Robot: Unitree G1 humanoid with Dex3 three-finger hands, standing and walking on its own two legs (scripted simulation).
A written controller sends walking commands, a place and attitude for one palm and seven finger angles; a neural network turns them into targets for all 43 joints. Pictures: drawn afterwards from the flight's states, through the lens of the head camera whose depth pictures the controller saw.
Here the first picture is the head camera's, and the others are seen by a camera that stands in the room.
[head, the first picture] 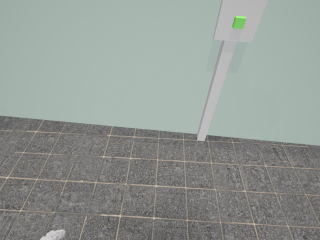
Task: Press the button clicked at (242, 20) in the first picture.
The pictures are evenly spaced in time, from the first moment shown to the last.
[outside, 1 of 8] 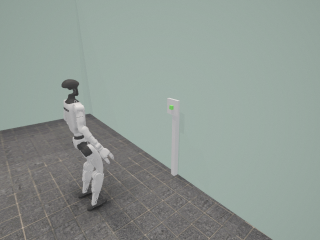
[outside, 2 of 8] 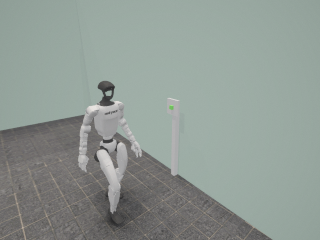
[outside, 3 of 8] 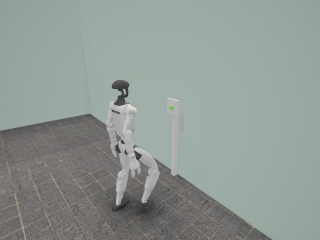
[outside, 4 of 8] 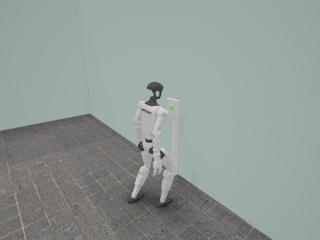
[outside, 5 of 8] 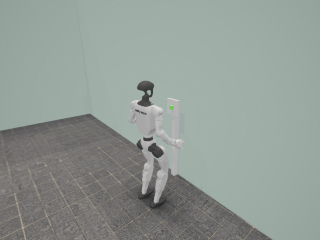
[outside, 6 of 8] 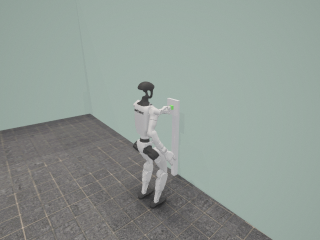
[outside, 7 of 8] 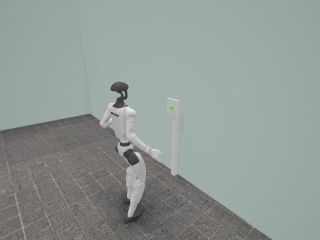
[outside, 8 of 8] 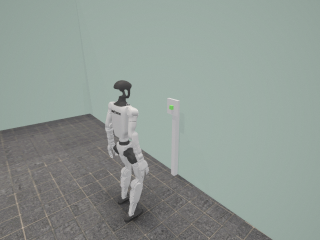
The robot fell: no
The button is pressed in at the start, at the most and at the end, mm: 0 11 0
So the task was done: yes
